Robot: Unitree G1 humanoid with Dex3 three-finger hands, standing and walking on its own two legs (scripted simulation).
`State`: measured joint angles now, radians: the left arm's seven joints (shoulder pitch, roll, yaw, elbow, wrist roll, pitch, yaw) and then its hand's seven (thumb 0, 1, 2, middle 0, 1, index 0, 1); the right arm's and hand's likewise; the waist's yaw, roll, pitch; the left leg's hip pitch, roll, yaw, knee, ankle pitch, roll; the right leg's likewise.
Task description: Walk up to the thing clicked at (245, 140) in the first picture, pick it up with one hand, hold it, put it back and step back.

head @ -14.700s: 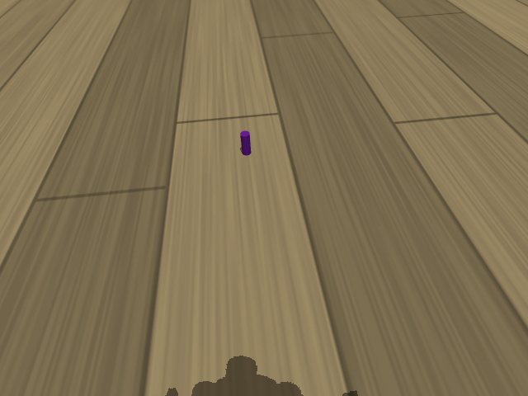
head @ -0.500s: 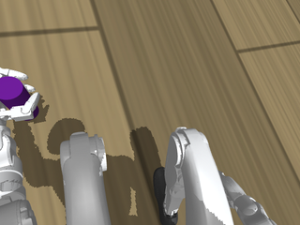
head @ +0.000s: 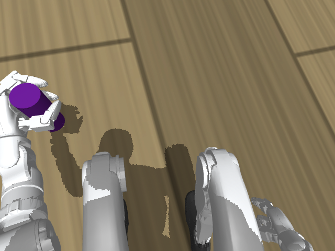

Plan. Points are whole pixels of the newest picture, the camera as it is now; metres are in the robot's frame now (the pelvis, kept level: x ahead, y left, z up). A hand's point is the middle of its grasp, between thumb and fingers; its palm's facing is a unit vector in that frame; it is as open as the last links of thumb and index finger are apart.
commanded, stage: settle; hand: left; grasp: from the side
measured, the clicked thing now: (41, 110) +0.41 +0.30 -0.05
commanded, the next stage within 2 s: lift in 0.58 s
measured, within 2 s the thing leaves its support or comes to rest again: neither
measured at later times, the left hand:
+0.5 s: hand (37, 102) +0.41 +0.28 +0.01, palm faces +0.25 -0.97 -0.04, open 7.4 cm
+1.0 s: hand (31, 94) +0.41 +0.27 +0.04, palm faces +0.22 -0.97 -0.03, open 7.4 cm
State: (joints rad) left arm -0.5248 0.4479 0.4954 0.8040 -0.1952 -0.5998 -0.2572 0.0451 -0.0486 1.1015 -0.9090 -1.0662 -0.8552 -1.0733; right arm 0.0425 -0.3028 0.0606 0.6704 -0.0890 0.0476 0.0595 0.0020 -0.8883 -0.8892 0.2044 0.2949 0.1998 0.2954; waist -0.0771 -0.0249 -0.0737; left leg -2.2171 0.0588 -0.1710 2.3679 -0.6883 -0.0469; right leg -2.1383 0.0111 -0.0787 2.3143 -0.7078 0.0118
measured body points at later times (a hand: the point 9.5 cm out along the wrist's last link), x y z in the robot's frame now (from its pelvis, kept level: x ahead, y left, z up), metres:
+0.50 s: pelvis -0.01 +0.00 +0.02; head +0.18 +0.05 +0.43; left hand +0.39 +0.33 +0.01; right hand +0.15 -0.26 -0.10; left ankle +0.08 +0.14 -0.31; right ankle +0.10 -0.12 -0.31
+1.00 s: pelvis +0.00 +0.00 +0.05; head +0.19 +0.04 +0.45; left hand +0.39 +0.33 +0.04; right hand +0.14 -0.26 -0.08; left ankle +0.08 +0.14 -0.31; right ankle +0.10 -0.12 -0.31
